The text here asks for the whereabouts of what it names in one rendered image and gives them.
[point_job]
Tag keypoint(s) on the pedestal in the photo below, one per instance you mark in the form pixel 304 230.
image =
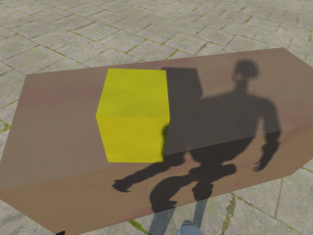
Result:
pixel 236 120

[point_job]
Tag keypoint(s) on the carton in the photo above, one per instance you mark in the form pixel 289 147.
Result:
pixel 133 115

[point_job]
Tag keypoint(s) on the robot right thigh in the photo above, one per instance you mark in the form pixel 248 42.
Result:
pixel 188 230

